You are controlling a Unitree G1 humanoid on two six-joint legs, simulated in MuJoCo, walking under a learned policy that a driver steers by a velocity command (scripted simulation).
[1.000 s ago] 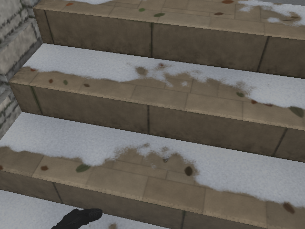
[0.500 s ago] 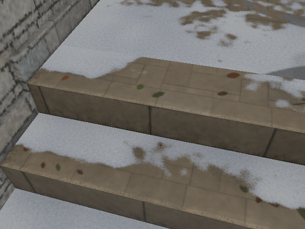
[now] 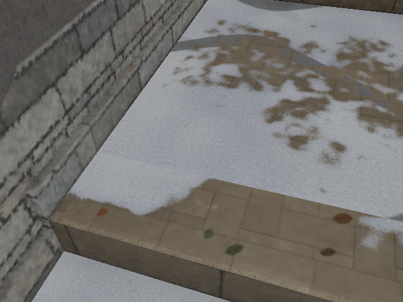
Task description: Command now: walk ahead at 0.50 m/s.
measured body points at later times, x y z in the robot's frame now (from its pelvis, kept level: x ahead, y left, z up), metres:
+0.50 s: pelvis +0.28 -0.05 +0.17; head +0.26 -0.06 +0.62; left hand +0.28 +0.19 +0.02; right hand +0.46 -0.26 +0.09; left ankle +0.29 +0.10 -0.30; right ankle +0.28 -0.12 -0.54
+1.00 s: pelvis +0.59 +0.01 +0.32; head +0.58 +0.00 +0.77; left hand +0.75 +0.24 +0.23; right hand +0.63 -0.25 +0.19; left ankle +0.62 +0.07 -0.37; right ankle +0.55 -0.13 -0.21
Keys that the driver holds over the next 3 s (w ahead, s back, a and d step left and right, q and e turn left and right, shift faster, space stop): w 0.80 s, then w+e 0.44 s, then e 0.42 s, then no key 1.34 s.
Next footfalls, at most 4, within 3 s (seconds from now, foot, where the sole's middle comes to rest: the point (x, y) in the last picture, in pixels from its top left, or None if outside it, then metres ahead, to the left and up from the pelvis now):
0.28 right None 0.32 -0.13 -0.57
0.78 left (195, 217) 0.66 0.08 -0.41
1.38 right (269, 139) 0.98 -0.16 -0.41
1.98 left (224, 116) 1.10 -0.01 -0.41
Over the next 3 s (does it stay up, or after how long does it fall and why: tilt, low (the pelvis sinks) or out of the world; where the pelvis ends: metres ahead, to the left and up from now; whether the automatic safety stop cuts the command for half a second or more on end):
stays up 1.01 -0.12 0.37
